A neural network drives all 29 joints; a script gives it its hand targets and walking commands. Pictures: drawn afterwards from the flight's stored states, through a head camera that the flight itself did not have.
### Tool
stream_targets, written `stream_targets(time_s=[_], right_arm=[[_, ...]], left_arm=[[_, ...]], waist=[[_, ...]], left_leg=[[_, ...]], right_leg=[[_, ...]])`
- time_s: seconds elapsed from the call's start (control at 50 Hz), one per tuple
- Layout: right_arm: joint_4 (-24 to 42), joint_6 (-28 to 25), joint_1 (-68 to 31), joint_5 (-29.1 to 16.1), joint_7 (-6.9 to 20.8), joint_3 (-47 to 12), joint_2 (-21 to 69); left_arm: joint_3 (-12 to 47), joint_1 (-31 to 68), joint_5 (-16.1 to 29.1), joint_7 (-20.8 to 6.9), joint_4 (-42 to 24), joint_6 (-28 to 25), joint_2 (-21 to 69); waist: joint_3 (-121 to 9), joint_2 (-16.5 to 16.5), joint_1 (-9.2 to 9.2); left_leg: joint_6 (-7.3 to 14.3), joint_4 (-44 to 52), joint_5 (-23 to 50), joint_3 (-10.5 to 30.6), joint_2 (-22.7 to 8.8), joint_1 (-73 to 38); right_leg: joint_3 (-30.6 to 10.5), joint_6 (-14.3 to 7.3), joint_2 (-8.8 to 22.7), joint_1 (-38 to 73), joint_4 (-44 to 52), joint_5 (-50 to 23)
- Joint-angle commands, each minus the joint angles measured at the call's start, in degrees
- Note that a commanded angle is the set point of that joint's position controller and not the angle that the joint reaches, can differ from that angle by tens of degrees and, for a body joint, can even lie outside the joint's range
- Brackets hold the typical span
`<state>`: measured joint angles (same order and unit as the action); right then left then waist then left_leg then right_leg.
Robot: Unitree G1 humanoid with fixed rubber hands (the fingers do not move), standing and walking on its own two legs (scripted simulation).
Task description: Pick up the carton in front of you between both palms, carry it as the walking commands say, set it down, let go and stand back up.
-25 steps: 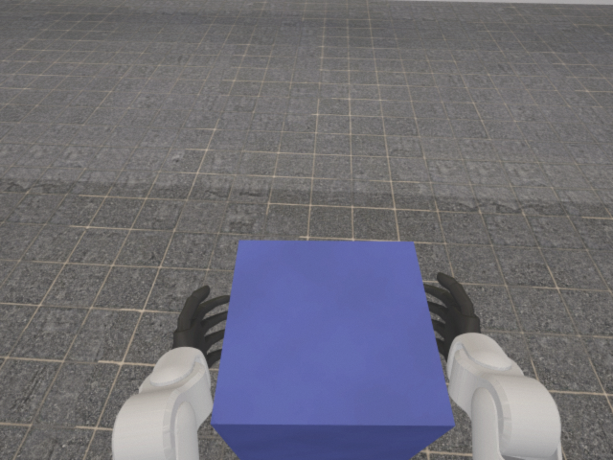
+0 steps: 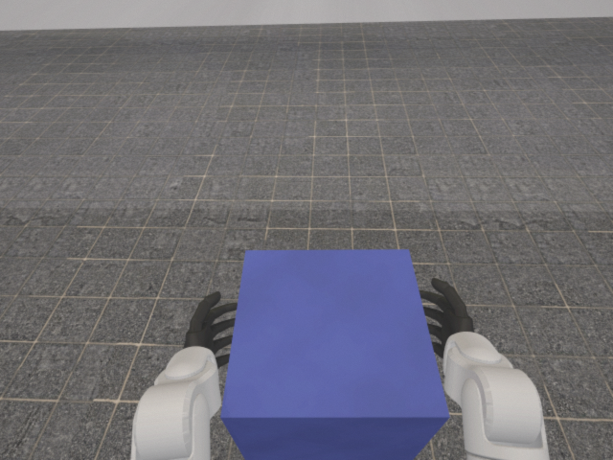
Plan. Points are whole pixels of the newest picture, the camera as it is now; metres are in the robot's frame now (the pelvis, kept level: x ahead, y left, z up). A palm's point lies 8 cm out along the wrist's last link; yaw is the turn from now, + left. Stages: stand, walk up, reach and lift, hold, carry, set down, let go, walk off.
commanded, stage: carry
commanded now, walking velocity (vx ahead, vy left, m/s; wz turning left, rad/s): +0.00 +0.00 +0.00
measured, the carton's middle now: (327, 366) +0.25 +0.00 -0.01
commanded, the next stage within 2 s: hold in 1.34 s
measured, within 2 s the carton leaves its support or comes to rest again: neither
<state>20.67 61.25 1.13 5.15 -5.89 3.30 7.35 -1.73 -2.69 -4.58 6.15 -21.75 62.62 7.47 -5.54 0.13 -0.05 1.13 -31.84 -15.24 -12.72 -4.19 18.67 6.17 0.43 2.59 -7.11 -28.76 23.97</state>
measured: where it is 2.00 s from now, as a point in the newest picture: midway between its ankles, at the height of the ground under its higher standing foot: outside the picture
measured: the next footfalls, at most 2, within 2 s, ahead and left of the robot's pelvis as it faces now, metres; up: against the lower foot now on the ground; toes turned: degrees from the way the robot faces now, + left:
none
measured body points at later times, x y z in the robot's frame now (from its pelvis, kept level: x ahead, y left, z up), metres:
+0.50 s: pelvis -0.03 -0.01 +0.00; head -0.04 -0.01 +0.45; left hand +0.25 +0.14 +0.02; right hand +0.26 -0.16 +0.03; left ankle +0.01 +0.10 -0.73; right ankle -0.10 -0.11 -0.73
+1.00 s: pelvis -0.05 -0.01 +0.00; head -0.05 -0.01 +0.45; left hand +0.24 +0.14 +0.03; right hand +0.25 -0.16 +0.03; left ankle +0.01 +0.10 -0.73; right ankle -0.10 -0.11 -0.73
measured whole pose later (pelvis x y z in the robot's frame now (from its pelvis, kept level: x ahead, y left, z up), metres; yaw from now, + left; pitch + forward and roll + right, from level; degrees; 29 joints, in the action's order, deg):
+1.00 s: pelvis -0.05 -0.01 +0.00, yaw +0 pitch +2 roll +0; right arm -6.8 41.6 -10.9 12.5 -1.8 9.3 7.9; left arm -7.4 8.6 -12.4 1.1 5.3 42.7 7.6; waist -3.9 -0.3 -0.1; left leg 1.2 -29.6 -9.7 -12.1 -5.4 21.4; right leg 6.7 -1.1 1.1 -11.4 -30.2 20.7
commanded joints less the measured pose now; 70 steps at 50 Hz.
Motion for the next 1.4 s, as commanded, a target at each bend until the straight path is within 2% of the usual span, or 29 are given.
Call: stream_targets(time_s=[0.0,0.02,0.06,0.08,0.16,0.22,0.24,0.26,0.32,0.34,0.42,0.46,0.56,0.74,0.76,0.78,0.8,0.82,0.84,0.96,1.02,1.14,1.18,1.26,1.28,1.32,1.34,1.36,1.38], right_arm=[[-0.12,-3.39,-18.14,-9.38,5.51,-29.22,30.99],[-0.56,-4.35,-18.24,-9.21,5.73,-29.15,30.25],[-3.31,-6.6,-20.45,-8.32,6.82,-28.99,32.61],[-5.05,-7.54,-20.48,-8.68,7.64,-28.47,33.64],[-8.63,-11.81,-24.69,-7.31,8.4,-26.08,31.3],[-13.28,-15.21,-26.77,-5.55,9.26,-23.9,31.29],[-15.49,-16.57,-27.7,-5.38,9.87,-23.89,33.19],[-15.74,-17.85,-28.73,-5.27,10.2,-23.07,32.17],[-21.56,-21.32,-29.49,-4.15,11.33,-22.02,32.52],[-23.6,-22.5,-30.18,-3.69,11.61,-20.53,32.67],[-24.76,-25.11,-33.5,-4.61,13.14,-22.3,36.57],[-25.26,-25.25,-34.67,-5.83,14.11,-25.85,42.55],[-24.33,-22.62,-33.44,-6.41,15.82,-27.43,48.13],[-25.52,-21.36,-31.93,-5.9,16.53,-25.89,48.38],[-22.75,-21.61,-34.08,-6.33,16.47,-27.52,49.5],[-25.21,-21.21,-33.52,-5.99,16.51,-26.43,48.89],[-23.68,-21.47,-34.49,-6.26,16.66,-26.76,48.69],[-23.84,-21.55,-34.43,-6.17,16.59,-26.25,48.67],[-23.62,-21.34,-35.09,-6.35,16.59,-27.1,49.07],[-22.61,-21.23,-34.35,-5.97,16.54,-26.27,48.14],[-24.11,-20.99,-34.87,-5.26,16.31,-26.04,48.46],[-24.28,-21.21,-33.58,-6.09,16.97,-26.2,49.34],[-23.88,-21.17,-35.02,-6.52,16.93,-27.09,50.12],[-25.24,-21.28,-34.63,-6.18,16.94,-26.44,49.9],[-24.56,-21.37,-36.52,-4.83,16.63,-24.93,49.15],[-23.82,-21.11,-34.55,-7.13,16.65,-27.67,49.95],[-22.19,-22.12,-33.01,-6.77,16.74,-27.17,51.8],[-23.46,-22.72,-29.47,-4.95,15.61,-23.97,48.98],[-25.62,-22.95,-27.15,-1.99,15.09,-21.07,47.39]], left_arm=[[27.99,20.3,9.15,-5.66,-1.67,-4.58,29.68],[27.64,21.21,8.68,-6.02,-1.31,-5.72,28.69],[28.3,23.12,8.14,-7.18,1.65,-7.59,32.05],[27.67,24.1,8.16,-7.66,2.85,-8.39,31.81],[23.42,24.83,4.92,-8.27,9.12,-12.66,30.35],[22.52,27.86,4.43,-9.38,13.33,-16.09,31.48],[22.2,28.56,3.49,-9.88,13.92,-17.2,31.31],[21.46,28.37,2.75,-9.95,15.93,-18.39,31.37],[20.0,30.4,2.11,-11.04,19.91,-22.39,31.51],[19.07,31.02,1.45,-11.32,21.44,-23.47,31.5],[21.53,34.0,2.65,-12.93,23.76,-26.01,35.93],[24.06,36.9,4.65,-14.03,23.42,-26.29,41.51],[27.27,35.61,5.11,-15.33,20.68,-23.96,46.26],[27.22,38.24,6.17,-16.11,20.03,-22.95,47.93],[26.46,36.24,5.13,-16.12,20.78,-22.76,47.9],[26.5,38.05,5.37,-16.19,20.08,-22.85,47.85],[26.09,36.47,5.34,-16.18,21.55,-22.6,46.8],[26.13,36.32,4.92,-16.13,21.83,-22.4,47.86],[25.23,36.18,4.5,-16.23,21.95,-22.57,47.04],[25.25,35.51,4.48,-16.08,22.68,-22.05,47.99],[25.25,37.67,5.09,-16.5,22.02,-22.64,47.83],[26.9,38.14,5.88,-16.54,21.76,-22.39,48.23],[26.69,36.66,5.46,-16.62,22.01,-22.55,48.68],[26.22,36.96,5.47,-16.7,22.91,-22.74,49.39],[24.16,37.89,3.54,-16.49,22.98,-22.63,47.4],[26.79,37.65,6.65,-16.76,22.24,-22.7,49.25],[25.66,30.77,5.46,-16.37,20.3,-22.64,47.96],[25.04,31.49,5.0,-15.76,17.85,-22.93,45.21],[26.73,34.74,5.63,-15.85,15.1,-22.93,45.9]], waist=[[-11.47,-0.64,0.15],[-11.59,1.97,0.21],[-9.48,-1.03,0.12],[-8.56,1.52,0.0],[-9.13,1.65,0.24],[-8.36,-0.48,0.07],[-8.66,1.9,-0.02],[-8.51,-0.4,0.0],[-12.09,2.23,0.04],[-12.53,0.83,-0.14],[-12.65,-0.78,-0.16],[-11.29,1.22,-0.43],[-11.98,0.03,-0.11],[-13.51,-1.48,0.03],[-13.67,0.98,0.07],[-12.7,-1.06,-0.02],[-11.9,1.14,-0.16],[-12.47,-1.48,0.07],[-12.18,0.7,-0.11],[-13.4,-2.11,-0.05],[-12.63,1.33,0.15],[-12.91,-1.45,0.07],[-13.24,1.4,-0.03],[-12.33,-0.92,0.16],[-10.82,-0.21,0.07],[-13.29,1.52,0.08],[-7.94,6.89,2.52],[-10.14,6.66,1.3],[-9.95,1.2,0.14]], left_leg=[[0.57,-0.44,31.47,5.56,-6.55,-11.67],[0.02,0.75,28.97,5.43,-6.15,-12.02],[0.25,1.19,27.49,5.75,-6.34,-10.81],[0.26,1.71,27.4,6.15,-6.14,-10.31],[0.51,3.5,18.48,6.32,-6.84,-10.01],[0.28,5.62,18.12,6.3,-6.66,-9.21],[0.64,5.19,16.85,6.85,-6.38,-9.77],[0.72,5.42,17.92,6.94,-6.81,-8.73],[0.11,3.54,20.7,6.29,-6.2,-9.43],[0.15,3.36,19.43,5.75,-6.55,-10.47],[0.24,4.92,18.29,6.87,-6.48,-10.99],[0.18,3.54,16.59,6.53,-6.15,-9.86],[0.57,3.25,16.68,6.48,-6.42,-9.15],[0.45,3.86,17.86,7.29,-6.9,-9.0],[0.26,3.49,20.0,7.32,-7.06,-9.72],[0.25,3.3,19.32,7.34,-7.08,-8.86],[0.06,4.62,18.44,7.29,-7.13,-8.99],[0.53,4.32,18.05,7.05,-6.66,-8.5],[0.21,3.5,18.56,6.82,-6.84,-9.09],[0.51,4.91,17.23,8.24,-7.25,-9.31],[0.13,5.06,16.17,7.3,-6.81,-8.84],[0.27,3.98,15.94,7.28,-6.79,-9.86],[0.21,4.58,17.13,7.35,-6.69,-8.46],[0.22,5.26,13.62,7.06,-6.32,-8.67],[-0.13,4.33,16.27,7.16,-6.91,-8.66],[-0.1,3.31,18.09,6.9,-6.99,-8.62],[1.55,5.23,28.18,16.28,9.42,-26.53],[0.9,4.36,32.37,17.29,8.77,-33.26],[0.16,5.89,32.21,17.52,7.58,-31.16]], right_leg=[[-3.31,-0.13,6.29,-1.05,1.99,-34.73],[-2.64,-0.15,6.04,-2.03,1.78,-33.76],[-3.15,-0.53,5.99,-2.27,2.72,-31.26],[-2.92,-0.29,6.11,-3.32,2.58,-31.41],[-3.94,-1.16,6.11,-3.64,4.54,-23.46],[-3.77,-1.45,5.99,-4.79,5.05,-19.6],[-4.34,-1.12,5.68,-4.13,4.94,-19.15],[-4.51,-1.45,6.0,-4.33,5.17,-19.82],[-3.73,-1.29,5.56,-2.05,3.59,-26.34],[-3.84,-1.41,6.04,-2.83,3.99,-26.63],[-4.56,-2.09,5.87,-4.49,3.95,-19.11],[-3.96,-1.62,5.54,-4.58,5.16,-19.31],[-4.51,-1.16,5.34,-4.49,4.1,-21.61],[-4.72,-1.69,5.16,-5.04,3.32,-19.14],[-4.62,-2.14,4.91,-4.99,2.85,-19.98],[-4.66,-1.76,5.15,-4.9,3.88,-19.65],[-4.55,-1.93,5.24,-6.5,3.25,-20.17],[-4.69,-2.41,5.22,-5.41,3.09,-18.98],[-4.98,-2.24,5.74,-5.71,3.48,-20.48],[-5.47,-2.99,5.59,-4.79,3.83,-17.63],[-4.33,-2.38,4.94,-5.87,3.96,-17.14],[-6.32,-3.12,6.32,-6.32,4.37,-20.91],[-5.12,-2.97,6.03,-4.72,3.64,-20.67],[-5.5,-2.76,5.83,-6.33,4.29,-17.79],[-4.63,-2.56,5.14,-7.03,4.36,-19.14],[-4.63,-1.95,5.1,-4.66,3.77,-21.49],[-14.13,-1.75,-4.82,-9.1,7.53,-36.04],[-15.49,-2.34,-4.37,-11.11,8.92,-34.42],[-14.88,-2.49,-5.43,-6.15,8.3,-34.95]])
